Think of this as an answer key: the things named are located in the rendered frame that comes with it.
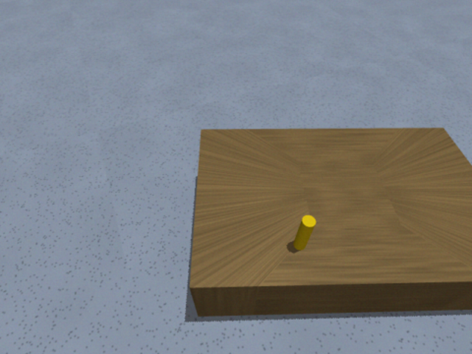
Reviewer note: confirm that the can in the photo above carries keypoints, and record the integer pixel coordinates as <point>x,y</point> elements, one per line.
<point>305,229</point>

